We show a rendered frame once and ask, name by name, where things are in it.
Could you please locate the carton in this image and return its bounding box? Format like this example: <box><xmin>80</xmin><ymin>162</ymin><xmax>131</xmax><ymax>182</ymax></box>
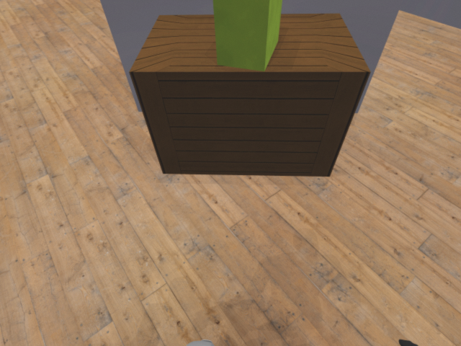
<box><xmin>213</xmin><ymin>0</ymin><xmax>282</xmax><ymax>71</ymax></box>

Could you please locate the pedestal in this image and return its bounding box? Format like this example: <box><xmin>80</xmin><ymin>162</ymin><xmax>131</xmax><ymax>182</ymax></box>
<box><xmin>129</xmin><ymin>14</ymin><xmax>371</xmax><ymax>177</ymax></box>

